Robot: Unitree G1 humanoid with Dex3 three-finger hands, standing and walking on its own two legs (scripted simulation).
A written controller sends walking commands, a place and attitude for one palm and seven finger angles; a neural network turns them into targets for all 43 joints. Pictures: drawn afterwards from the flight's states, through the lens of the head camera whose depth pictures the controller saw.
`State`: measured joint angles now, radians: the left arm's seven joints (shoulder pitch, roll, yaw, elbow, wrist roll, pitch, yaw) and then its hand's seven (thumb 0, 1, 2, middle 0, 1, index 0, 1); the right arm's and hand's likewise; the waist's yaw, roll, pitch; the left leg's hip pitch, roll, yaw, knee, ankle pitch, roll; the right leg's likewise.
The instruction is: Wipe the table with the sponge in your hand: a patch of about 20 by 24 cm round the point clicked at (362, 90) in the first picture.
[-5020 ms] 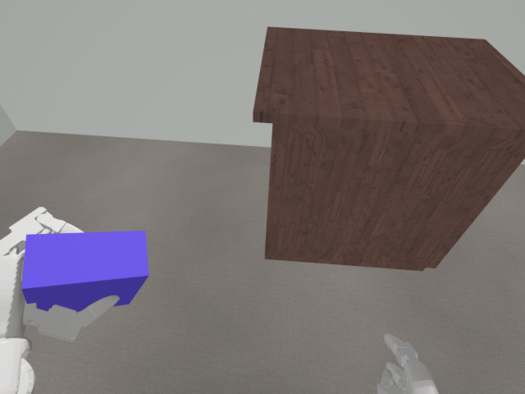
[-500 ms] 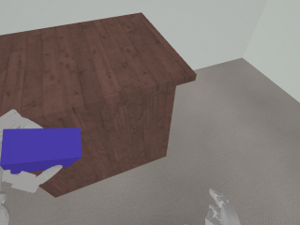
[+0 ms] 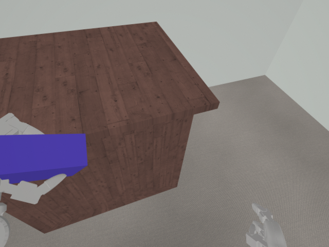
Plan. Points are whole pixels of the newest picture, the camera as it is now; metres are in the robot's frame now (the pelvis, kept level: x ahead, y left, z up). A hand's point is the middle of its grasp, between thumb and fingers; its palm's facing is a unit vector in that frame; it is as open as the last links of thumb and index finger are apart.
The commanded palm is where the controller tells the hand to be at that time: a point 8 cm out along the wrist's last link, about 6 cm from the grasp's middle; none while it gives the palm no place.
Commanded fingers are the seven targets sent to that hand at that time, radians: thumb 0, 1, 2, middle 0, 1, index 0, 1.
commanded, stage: come to a stop and stand still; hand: left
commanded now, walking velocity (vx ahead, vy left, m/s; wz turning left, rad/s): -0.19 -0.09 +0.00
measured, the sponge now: (55, 159) +0.23 +0.21 +0.16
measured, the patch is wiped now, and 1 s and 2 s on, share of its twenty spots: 0.00 0.00 0.00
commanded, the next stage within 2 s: look again from close up in 1.12 s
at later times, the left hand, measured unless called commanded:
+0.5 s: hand (62, 172) +0.20 +0.19 +0.17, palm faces +0.36 -0.83 -0.42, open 9.7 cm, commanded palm +0.14 +0.24 +0.19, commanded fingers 0.00 0.10 1.30 -1.20 -1.60 -1.20 -1.60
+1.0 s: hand (49, 203) +0.15 +0.19 +0.17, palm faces +0.37 -0.83 -0.41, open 9.7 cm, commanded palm +0.10 +0.23 +0.19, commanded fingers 0.00 0.10 1.30 -1.20 -1.60 -1.20 -1.60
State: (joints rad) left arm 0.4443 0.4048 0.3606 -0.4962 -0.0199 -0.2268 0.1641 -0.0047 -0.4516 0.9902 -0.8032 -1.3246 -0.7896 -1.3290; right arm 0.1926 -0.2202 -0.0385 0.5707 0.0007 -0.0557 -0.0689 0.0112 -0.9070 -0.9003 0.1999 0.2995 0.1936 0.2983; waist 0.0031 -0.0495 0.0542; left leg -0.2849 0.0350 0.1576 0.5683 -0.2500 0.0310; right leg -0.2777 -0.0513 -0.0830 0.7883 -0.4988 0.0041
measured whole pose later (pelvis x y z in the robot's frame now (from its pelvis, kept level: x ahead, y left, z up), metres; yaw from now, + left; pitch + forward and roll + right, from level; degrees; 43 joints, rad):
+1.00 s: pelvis -0.06 -0.04 +0.01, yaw -1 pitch -3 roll -1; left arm 0.47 0.36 0.29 -0.43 -0.01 -0.16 0.16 0.00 -0.45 0.99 -0.80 -1.33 -0.79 -1.33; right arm 0.26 -0.20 0.04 0.61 -0.01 -0.05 -0.06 0.01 -0.90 -0.90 0.21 0.30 0.20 0.30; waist 0.00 0.03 0.02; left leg -0.23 0.02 0.03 0.48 -0.20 0.00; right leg -0.26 0.05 -0.09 0.41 -0.16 -0.04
